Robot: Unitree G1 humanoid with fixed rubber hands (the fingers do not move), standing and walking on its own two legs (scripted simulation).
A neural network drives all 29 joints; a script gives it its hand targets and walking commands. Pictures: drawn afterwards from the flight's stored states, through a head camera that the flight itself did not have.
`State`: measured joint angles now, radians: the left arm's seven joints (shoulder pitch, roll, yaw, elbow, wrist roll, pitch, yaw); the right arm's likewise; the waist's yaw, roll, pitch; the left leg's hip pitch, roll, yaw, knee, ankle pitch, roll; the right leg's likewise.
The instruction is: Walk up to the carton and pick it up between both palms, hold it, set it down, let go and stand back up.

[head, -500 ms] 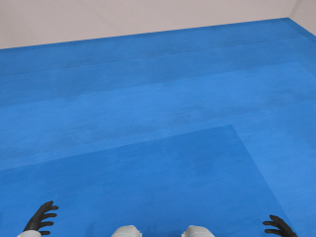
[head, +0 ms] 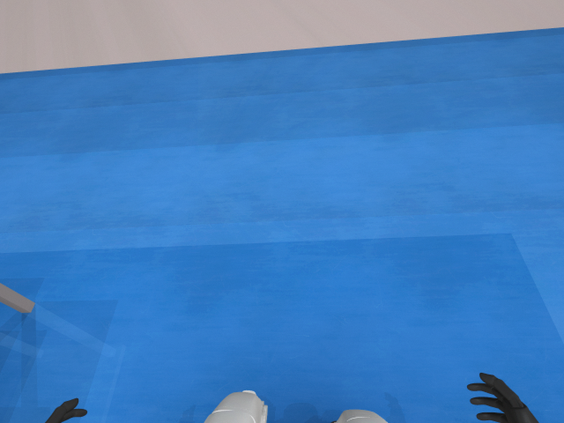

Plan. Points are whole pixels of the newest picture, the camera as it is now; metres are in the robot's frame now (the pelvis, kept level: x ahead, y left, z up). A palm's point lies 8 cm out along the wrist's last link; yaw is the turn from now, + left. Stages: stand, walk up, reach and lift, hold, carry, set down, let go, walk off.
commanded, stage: walk up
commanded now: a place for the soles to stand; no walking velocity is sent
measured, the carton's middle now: out of the picture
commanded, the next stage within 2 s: none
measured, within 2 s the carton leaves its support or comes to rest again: neither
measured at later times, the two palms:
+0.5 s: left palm out of the picture -0.08 +0.44 -0.10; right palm out of the picture +0.11 -0.19 -0.09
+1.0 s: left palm out of the picture -0.16 +0.53 -0.10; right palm (340, 422) +0.13 -0.06 -0.10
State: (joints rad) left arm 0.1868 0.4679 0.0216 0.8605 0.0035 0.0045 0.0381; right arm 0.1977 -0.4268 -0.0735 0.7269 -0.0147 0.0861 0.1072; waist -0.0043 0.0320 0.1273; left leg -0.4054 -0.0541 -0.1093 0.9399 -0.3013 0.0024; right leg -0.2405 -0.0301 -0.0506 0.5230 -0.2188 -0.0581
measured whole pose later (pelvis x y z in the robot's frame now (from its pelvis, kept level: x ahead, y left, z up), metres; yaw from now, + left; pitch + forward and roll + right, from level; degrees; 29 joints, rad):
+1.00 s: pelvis -0.12 +0.18 -0.02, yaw +28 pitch -1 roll +0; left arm 0.13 0.49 0.03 0.82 0.00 0.00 0.03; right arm 0.22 -0.42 -0.10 0.69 -0.03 0.08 0.11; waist -0.01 -0.01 0.07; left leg -0.39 0.03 -0.16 0.66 -0.28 -0.03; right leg -0.34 -0.15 -0.18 0.76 -0.43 0.00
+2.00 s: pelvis -0.15 +0.30 +0.00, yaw +52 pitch -2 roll +2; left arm 0.35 0.49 0.03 0.83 0.00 -0.06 0.04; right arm 0.22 -0.44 -0.09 0.68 -0.03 0.08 0.13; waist -0.01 0.04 0.09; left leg -0.40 0.02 -0.20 0.86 -0.29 0.01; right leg -0.14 -0.12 -0.16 0.50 -0.31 0.00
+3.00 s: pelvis -0.21 +0.53 -0.02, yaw +69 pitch +1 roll +2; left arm 0.25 0.48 0.03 0.81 0.00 -0.09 0.03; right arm 0.26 -0.45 -0.07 0.68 -0.03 0.03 0.08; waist -0.01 0.00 0.06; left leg -0.39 -0.05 -0.15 0.68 -0.31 -0.01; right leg -0.43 -0.05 -0.09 0.72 -0.37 -0.01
